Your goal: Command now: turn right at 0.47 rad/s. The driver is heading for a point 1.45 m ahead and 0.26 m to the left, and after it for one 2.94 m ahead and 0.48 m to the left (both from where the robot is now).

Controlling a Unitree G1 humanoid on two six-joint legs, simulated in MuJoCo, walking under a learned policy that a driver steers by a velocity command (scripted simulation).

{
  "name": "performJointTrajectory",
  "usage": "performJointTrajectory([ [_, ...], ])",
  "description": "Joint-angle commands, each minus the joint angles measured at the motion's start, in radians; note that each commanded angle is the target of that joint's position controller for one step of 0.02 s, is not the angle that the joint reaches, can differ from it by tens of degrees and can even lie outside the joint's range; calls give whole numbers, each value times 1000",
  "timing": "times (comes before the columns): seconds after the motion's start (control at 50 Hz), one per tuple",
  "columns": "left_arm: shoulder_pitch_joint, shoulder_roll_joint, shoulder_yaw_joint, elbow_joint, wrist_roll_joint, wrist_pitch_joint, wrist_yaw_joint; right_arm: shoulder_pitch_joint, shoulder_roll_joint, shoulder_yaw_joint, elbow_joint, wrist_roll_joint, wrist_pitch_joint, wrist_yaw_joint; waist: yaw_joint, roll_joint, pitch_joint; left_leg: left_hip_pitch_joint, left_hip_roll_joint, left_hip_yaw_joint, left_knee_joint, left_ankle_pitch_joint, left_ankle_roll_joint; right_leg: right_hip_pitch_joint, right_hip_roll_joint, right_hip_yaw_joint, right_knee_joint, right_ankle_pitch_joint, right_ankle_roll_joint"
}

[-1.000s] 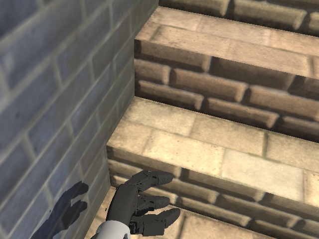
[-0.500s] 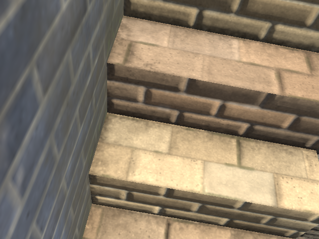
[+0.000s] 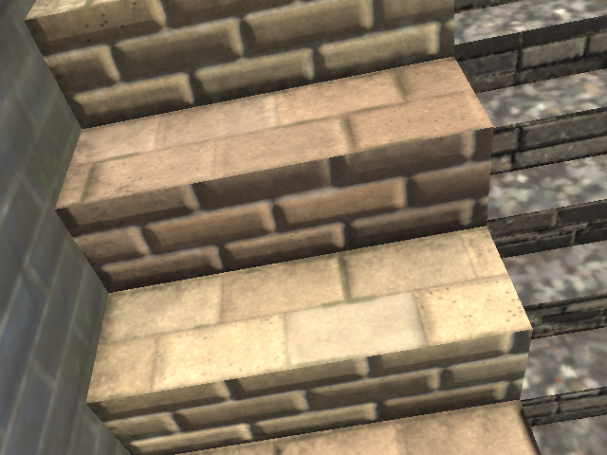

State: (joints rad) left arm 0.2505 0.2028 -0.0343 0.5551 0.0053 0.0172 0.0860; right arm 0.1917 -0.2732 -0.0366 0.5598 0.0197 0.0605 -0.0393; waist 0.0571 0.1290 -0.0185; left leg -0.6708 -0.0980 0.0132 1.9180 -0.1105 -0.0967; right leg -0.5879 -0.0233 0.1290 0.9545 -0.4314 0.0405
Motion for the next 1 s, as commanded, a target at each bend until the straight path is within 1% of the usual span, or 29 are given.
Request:
performJointTrajectory([
  [0.02, -187, 130, 30, -168, -1, -56, 44, 140, -113, -57, -30, -8, -6, -3, -104, -383, -76, 81, 19, -99, -35, 79, 8, -1, -201, 330, -336, -156, -183],
  [0.08, -257, 146, 31, -216, -19, -77, 43, 223, -88, -52, 25, 4, -1, 22, -136, -380, -104, 195, 30, -98, -307, 36, 37, 14, -179, 285, -329, -203, -151],
  [0.14, -326, 132, 44, -252, -31, -93, 29, 384, -61, -36, 126, -14, 12, 44, -154, -361, -54, 315, 91, -64, -723, 35, 96, -26, -155, 221, -273, -187, -147],
  [0.2, -242, 62, 50, -237, -70, -66, 25, 335, 9, 3, 191, -45, 15, 77, -28, -323, -15, 311, 156, -36, -1155, 65, 183, 19, -128, 223, -184, -111, -141],
  [0.24, -233, 38, 53, -250, -70, -46, 30, 399, 39, 14, 262, -51, 3, 96, -15, -234, -42, 432, 196, -30, -1375, 224, 251, -16, -111, 204, -94, -90, -133],
  [0.26, -175, 24, 50, -215, -58, -26, 32, 355, 12, 13, 277, -47, 10, 105, 11, -147, -70, 495, 168, 40, -1471, 224, 268, -31, -93, 135, -69, -85, -140],
  [0.28, -227, -4, 50, -210, -65, -15, 28, 365, 35, 23, 291, -49, -2, 111, -11, -139, -77, 512, 197, 1, -1512, 307, 281, -41, -75, 99, 30, -20, -128],
  [0.3, -208, -62, 42, -185, -91, -1, 9, 387, 119, 53, 327, -62, -17, 117, -12, -66, -84, 529, 195, -6, -1557, 284, 273, -85, -24, 7, 265, -37, -107],
  [0.32, -210, -129, 35, -156, -107, 15, -8, 365, 126, 66, 338, -76, -25, 119, -24, 64, -47, 502, 202, -3, -1523, 454, 249, -191, 64, -143, 627, -109, -59],
  [0.34, -242, -157, 38, -158, -112, 16, -26, 316, 130, 83, 331, -78, -29, 113, -23, 100, -28, 426, 269, -78, -1486, 593, 230, -296, 56, -176, 969, -217, -23],
  [0.36, -157, -150, 34, -119, -129, 32, -27, 255, 20, 52, 266, -86, -8, 93, 18, 128, 72, 212, 349, -124, -1534, 540, 277, -284, 59, -198, 1209, -220, 34],
  [0.38, -156, -155, 21, -130, -124, 33, -18, 182, -71, 39, 218, -62, 18, 66, 51, 184, 96, 297, 346, -143, -1533, 369, 301, -435, 46, -111, 1285, -312, 95],
  [0.4, -245, -85, 24, -125, -112, 14, -19, 218, -59, 34, 194, -41, 31, 58, -17, 172, 179, 411, 343, -132, -1546, 330, 345, -599, 50, -128, 1223, -385, 124],
  [0.42, -304, -71, 31, -150, -113, 2, -3, 222, -213, -27, 144, -9, 14, 19, -63, 159, 222, 341, 478, -389, -1664, -275, 401, -617, -53, -7, 1191, -99, 156],
  [0.44, -463, -20, 31, -160, -126, 11, 20, 210, -196, -29, 119, -32, -11, -21, -166, 87, 347, 355, 552, -612, -1748, -584, 445, -778, -84, 40, 1093, -15, 188],
  [0.46, -507, 15, 51, -125, -116, 16, 13, 230, -104, -1, 103, -58, -16, -35, -202, -84, 371, 425, 508, -601, -1749, -538, 434, -787, -43, 27, 958, 95, 200],
  [0.48, -413, 25, 69, -77, -104, 28, 5, 208, -61, 13, 95, -75, -34, -46, -164, -112, 324, 403, 493, -567, -1735, -448, 426, -613, -37, 65, 856, 191, 175],
  [0.54, -198, -29, 69, 74, -77, 50, -12, 112, 99, 54, 144, -69, -49, -48, -70, 3, 262, 403, 357, -256, -1728, -279, 337, -259, -93, 23, 400, 312, 124],
  [0.58, -224, -62, 51, 118, -56, 57, -34, 150, 132, 49, 180, -37, -45, -42, -103, -21, 234, 404, 326, -154, -1769, -122, 320, -26, -107, -125, 46, 309, 90],
  [0.64, -127, -39, 58, 164, -69, 29, -68, 232, 63, 11, 247, 7, -35, -9, -86, -36, 186, 524, 318, -124, -1734, 23, 348, 207, -52, -188, -383, 236, 8],
  [0.68, -61, 55, 74, 188, -58, 0, -74, 282, 33, 3, 293, -9, -63, 25, -77, -71, 155, 595, 215, -63, -1657, 55, 288, 328, -86, -95, -637, 408, -14],
  [0.7, -30, 109, 78, 176, -45, 5, -78, 288, 36, 6, 284, -26, -90, 42, -99, -179, 65, 512, 193, -87, -1669, -8, 254, 506, -155, -12, -544, 837, -41],
  [0.72, -58, 55, 62, 177, -29, 9, -93, 308, 69, 20, 305, -16, -106, 44, -115, -234, 10, 576, 195, -78, -1782, 20, 212, 482, -133, -48, -515, 775, -88],
  [0.74, -51, 72, 73, 160, -29, 14, -98, 206, -3, 9, 316, 1, -107, 42, -45, -227, 47, 593, 181, -50, -1738, 40, 182, 447, -116, -42, -547, 703, -99],
  [0.76, -16, 37, 67, 188, -19, 17, -103, 194, -13, 5, 342, 7, -99, 34, -27, -214, 36, 612, 191, -37, -1729, -3, 162, 431, -96, -40, -590, 600, -98],
  [0.8, -28, 28, 59, 165, -27, 0, -91, 139, 5, 17, 324, -19, -89, 34, -34, -247, -5, 597, 185, -35, -1739, -45, 149, 506, -81, -40, -617, 541, -86],
  [0.84, -26, 44, 68, 153, -33, -1, -76, 124, -8, 21, 350, -14, -97, 34, -21, -206, -37, 576, 167, -17, -1711, -104, 163, 543, -89, -15, -655, 264, -89],
  [0.9, -51, 63, 68, 136, -44, -19, -82, 76, -11, 27, 332, -25, -113, 31, -25, -241, -8, 536, 164, -9, -1628, -167, 189, 488, -115, 34, -732, -32, -108],
  [1.0, -94, 49, 52, 102, -46, -48, -87, 90, -26, 38, 330, -33, -128, 26, -57, -211, -2, 526, 180, -13, -1579, -164, 207, 450, -121, 56, -720, -51, -125],
])
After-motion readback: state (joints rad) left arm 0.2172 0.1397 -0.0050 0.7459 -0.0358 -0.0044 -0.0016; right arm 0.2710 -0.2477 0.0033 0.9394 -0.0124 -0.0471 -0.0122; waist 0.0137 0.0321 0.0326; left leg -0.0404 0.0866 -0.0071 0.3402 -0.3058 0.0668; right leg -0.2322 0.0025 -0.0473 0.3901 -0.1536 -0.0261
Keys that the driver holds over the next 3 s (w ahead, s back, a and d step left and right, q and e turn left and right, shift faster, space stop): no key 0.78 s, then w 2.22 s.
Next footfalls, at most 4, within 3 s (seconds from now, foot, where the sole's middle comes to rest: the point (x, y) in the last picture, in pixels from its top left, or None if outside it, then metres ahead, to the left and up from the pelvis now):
0.32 left None -0.12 0.15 -0.94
0.68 right None -0.03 -0.15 -0.94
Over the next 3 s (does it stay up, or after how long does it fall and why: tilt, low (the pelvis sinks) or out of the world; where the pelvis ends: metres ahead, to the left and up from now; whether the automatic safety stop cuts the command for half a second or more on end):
stays up -0.06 0.01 -0.15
